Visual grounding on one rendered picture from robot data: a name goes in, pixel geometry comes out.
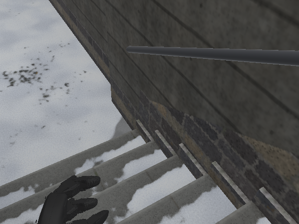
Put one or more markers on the robot left hand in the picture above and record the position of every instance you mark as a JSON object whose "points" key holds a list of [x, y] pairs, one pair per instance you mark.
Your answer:
{"points": [[57, 209]]}

